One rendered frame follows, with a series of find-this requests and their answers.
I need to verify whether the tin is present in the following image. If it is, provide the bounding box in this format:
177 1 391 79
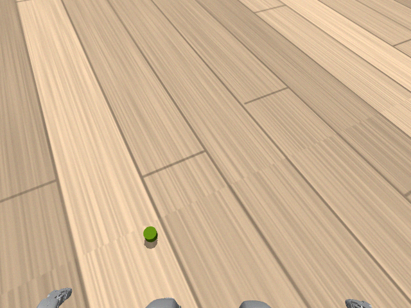
143 227 158 242

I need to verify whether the left robot hand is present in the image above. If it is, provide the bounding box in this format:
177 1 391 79
37 287 72 308

